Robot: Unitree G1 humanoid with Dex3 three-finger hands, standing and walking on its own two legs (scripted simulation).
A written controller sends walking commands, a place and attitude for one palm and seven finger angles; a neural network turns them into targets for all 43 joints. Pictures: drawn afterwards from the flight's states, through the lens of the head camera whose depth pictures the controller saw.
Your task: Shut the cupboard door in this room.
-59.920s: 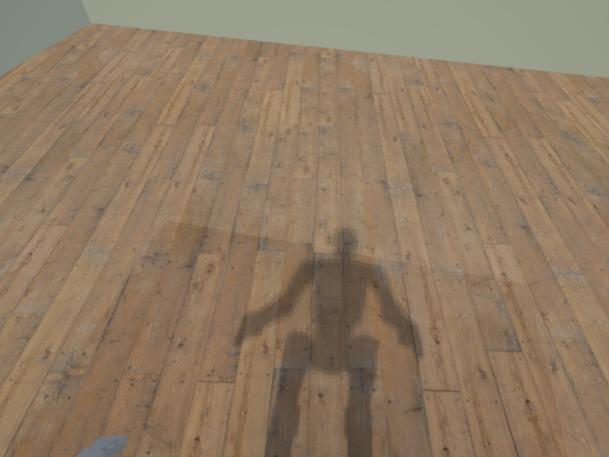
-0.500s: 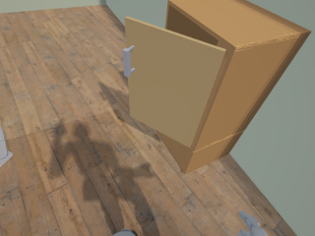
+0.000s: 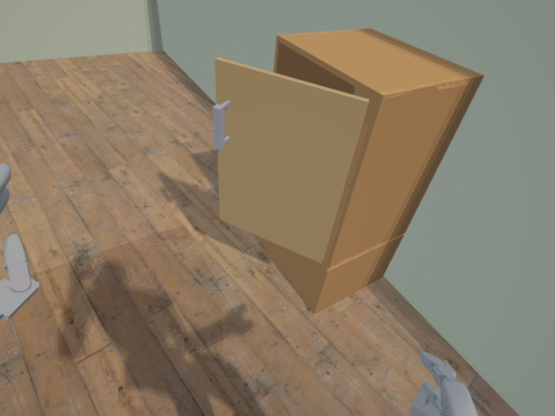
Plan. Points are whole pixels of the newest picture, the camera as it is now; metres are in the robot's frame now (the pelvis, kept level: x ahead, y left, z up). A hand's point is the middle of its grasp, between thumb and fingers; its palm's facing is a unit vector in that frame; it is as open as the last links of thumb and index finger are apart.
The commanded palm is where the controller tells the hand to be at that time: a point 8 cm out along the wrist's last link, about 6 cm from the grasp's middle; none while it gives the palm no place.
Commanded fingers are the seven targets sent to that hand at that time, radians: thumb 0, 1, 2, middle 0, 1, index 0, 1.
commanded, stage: stop stepping back and stand still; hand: left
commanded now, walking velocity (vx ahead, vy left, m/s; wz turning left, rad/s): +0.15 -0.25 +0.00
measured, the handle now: (223, 125) +0.87 +0.21 -0.01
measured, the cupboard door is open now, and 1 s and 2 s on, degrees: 32 32 32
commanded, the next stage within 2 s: let the arm hang, fingers relaxed in 0.68 s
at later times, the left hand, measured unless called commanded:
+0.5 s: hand out of the picture +0.12 +0.38 +0.17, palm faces +0.51 -0.79 -0.34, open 7.5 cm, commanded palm +0.04 +0.39 +0.19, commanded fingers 0.00 0.90 0.90 -0.20 -0.30 -0.20 -0.30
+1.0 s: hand out of the picture +0.07 +0.29 -0.11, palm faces +0.02 -0.96 -0.27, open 7.4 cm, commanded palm none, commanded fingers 0.00 0.90 0.90 -0.20 -0.30 -0.20 -0.30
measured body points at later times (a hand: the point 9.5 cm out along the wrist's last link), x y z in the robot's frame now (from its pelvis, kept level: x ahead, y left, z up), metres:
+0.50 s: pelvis -0.11 +0.09 -0.01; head -0.13 +0.11 +0.44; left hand +0.09 +0.41 +0.19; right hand +0.01 -0.15 -0.09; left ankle -0.08 +0.24 -0.72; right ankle -0.13 -0.01 -0.70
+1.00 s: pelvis -0.09 +0.10 -0.01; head -0.08 +0.08 +0.44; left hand +0.07 +0.34 -0.09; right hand +0.04 -0.14 -0.13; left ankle -0.05 +0.21 -0.72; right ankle -0.08 -0.01 -0.69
